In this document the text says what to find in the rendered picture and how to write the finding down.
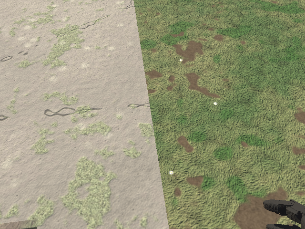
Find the robot right hand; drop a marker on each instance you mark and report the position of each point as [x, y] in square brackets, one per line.
[290, 208]

